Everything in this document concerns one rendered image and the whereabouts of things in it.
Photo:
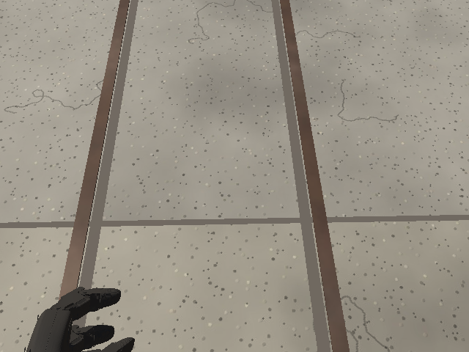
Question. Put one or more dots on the robot left hand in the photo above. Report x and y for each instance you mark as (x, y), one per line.
(54, 332)

